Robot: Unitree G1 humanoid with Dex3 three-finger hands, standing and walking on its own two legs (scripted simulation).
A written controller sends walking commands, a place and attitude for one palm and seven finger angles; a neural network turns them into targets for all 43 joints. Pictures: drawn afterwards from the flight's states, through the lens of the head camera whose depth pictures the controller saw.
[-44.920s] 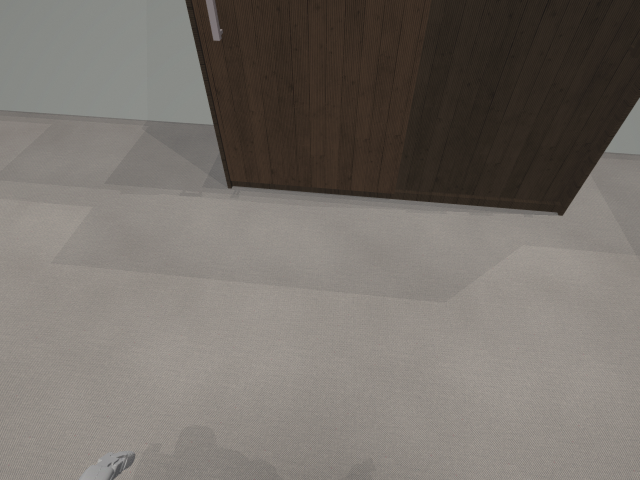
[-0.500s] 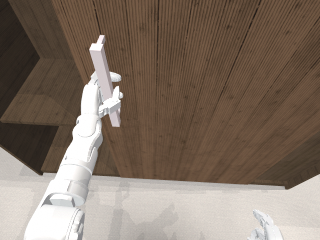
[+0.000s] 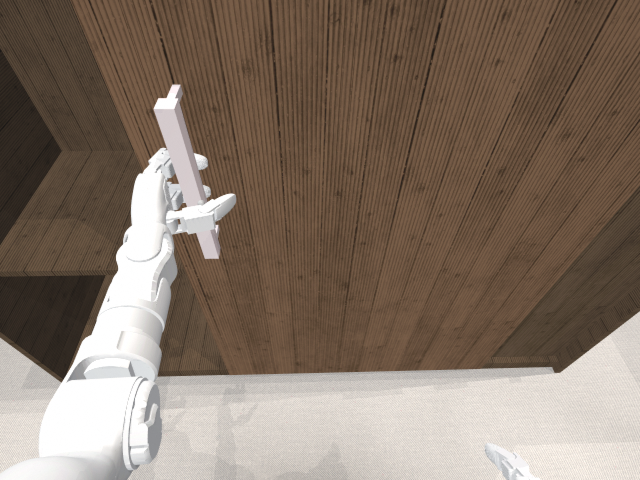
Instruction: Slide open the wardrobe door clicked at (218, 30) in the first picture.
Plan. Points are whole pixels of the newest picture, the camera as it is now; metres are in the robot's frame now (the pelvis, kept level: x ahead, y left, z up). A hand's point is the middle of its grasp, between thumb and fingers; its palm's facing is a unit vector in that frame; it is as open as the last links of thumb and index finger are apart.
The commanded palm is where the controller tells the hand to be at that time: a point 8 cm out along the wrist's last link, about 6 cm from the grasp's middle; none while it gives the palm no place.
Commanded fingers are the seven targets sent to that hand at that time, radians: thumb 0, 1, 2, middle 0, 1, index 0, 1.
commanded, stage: loosen the grip on the handle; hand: left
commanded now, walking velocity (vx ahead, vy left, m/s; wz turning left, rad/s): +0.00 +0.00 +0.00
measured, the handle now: (196, 183) +0.49 +0.18 +0.10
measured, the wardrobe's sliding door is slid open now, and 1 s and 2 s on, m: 0.50 0.50 0.50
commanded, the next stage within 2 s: slip the hand off the handle in 0.34 s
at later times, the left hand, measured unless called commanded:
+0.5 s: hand (206, 204) +0.44 +0.16 +0.10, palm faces +0.12 -0.98 -0.13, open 14.5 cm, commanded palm +0.41 +0.22 +0.11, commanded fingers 0.00 -0.55 0.20 -0.25 -1.15 -0.25 -1.15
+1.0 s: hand (141, 209) +0.44 +0.24 +0.10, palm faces +0.15 -0.98 -0.12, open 14.6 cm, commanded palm +0.41 +0.28 +0.11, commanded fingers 0.00 -0.55 0.20 -0.25 -1.15 -0.25 -1.15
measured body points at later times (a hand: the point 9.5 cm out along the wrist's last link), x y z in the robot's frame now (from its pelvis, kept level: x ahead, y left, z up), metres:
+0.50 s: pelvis -0.01 +0.01 -0.01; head +0.01 +0.01 +0.44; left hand +0.43 +0.21 +0.11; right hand +0.04 -0.26 -0.11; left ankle +0.02 +0.11 -0.73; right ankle +0.05 -0.09 -0.73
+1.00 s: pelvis +0.03 +0.03 +0.00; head +0.04 +0.03 +0.45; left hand +0.42 +0.29 +0.11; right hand +0.13 -0.23 -0.10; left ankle +0.03 +0.11 -0.73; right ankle +0.05 -0.09 -0.73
